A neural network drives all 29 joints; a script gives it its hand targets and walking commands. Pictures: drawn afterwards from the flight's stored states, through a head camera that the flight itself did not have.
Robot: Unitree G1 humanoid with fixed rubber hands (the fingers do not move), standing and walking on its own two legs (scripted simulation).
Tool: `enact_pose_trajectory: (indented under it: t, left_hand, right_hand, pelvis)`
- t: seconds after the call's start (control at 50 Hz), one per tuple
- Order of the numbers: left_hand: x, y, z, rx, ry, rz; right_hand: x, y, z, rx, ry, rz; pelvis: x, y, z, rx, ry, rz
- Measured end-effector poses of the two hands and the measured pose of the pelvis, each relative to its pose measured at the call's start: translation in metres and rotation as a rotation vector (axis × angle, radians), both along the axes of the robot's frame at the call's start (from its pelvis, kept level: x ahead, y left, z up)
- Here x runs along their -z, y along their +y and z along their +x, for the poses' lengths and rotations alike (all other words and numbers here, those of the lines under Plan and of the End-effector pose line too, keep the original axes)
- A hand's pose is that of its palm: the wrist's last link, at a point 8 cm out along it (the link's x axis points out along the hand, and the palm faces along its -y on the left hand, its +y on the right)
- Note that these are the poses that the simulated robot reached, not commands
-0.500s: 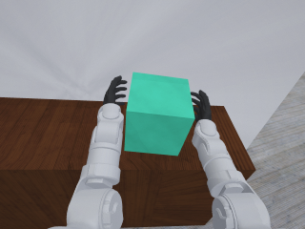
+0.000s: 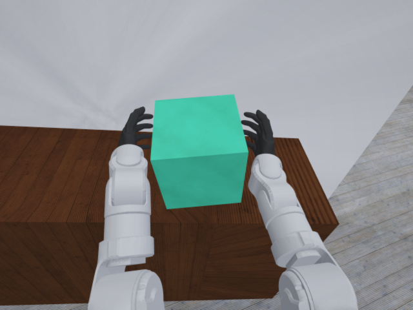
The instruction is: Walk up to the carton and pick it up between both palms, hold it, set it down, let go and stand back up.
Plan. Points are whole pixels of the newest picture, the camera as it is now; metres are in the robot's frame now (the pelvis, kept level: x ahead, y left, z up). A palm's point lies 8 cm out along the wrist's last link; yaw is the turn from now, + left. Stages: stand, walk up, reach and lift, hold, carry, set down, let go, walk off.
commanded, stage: reach and lift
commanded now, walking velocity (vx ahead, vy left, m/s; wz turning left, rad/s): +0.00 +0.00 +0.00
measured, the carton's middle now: (199, 153) +0.40 -0.02 +0.10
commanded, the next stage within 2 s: hold in 0.40 s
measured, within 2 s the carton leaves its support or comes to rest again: neither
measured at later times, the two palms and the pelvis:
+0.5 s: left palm (124, 136) +0.38 +0.13 +0.17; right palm (259, 139) +0.37 -0.13 +0.17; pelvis +0.02 +0.00 +0.00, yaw +0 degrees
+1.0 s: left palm (124, 133) +0.36 +0.12 +0.19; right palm (266, 137) +0.35 -0.13 +0.19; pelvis -0.01 +0.00 +0.00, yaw -2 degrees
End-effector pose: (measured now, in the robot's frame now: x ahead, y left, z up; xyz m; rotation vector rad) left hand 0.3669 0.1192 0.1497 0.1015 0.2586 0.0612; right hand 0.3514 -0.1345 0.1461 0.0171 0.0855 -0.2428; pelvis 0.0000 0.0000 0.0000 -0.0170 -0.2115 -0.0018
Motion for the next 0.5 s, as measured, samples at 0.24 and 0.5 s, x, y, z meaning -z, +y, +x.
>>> enact_pose_trajectory:
  t: [0.24,0.5]
  left_hand:
    - [-0.019,-0.017,0.021,0.015,-0.02,0.015]
    - [-0.018,0.009,0.012,-0.004,-0.046,-0.014]
  right_hand:
    - [-0.01,-0.016,0.014,0.02,-0.014,0.0]
    - [-0.021,0.008,0.014,-0.011,-0.054,-0.022]
  pelvis:
    - [-0.001,0.0,-0.002,0.031,0.072,0.013]
    - [0.0,0.001,0.02,0.005,-0.031,0.0]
